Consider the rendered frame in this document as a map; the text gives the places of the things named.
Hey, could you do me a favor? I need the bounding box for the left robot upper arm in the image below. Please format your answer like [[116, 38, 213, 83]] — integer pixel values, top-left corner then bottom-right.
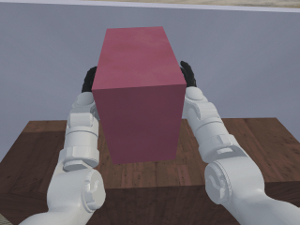
[[19, 168, 106, 225]]

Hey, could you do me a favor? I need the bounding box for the right robot upper arm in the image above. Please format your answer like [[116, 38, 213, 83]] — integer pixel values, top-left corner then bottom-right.
[[204, 156, 300, 225]]

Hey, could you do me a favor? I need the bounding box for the robot right hand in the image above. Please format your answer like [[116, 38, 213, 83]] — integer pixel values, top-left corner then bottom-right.
[[180, 61, 197, 88]]

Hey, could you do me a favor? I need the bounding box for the left robot forearm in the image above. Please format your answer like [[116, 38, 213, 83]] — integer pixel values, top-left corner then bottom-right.
[[47, 92, 99, 207]]

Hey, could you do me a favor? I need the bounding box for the carton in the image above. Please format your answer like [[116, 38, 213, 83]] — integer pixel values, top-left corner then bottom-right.
[[91, 26, 187, 165]]

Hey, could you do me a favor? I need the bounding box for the pedestal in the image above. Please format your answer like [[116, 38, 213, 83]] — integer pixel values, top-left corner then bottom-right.
[[0, 117, 300, 225]]

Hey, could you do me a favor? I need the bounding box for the robot left hand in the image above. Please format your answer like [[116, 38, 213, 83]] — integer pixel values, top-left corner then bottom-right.
[[82, 66, 97, 93]]

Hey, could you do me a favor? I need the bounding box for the right robot forearm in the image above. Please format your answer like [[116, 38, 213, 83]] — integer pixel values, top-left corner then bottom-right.
[[182, 86, 265, 187]]

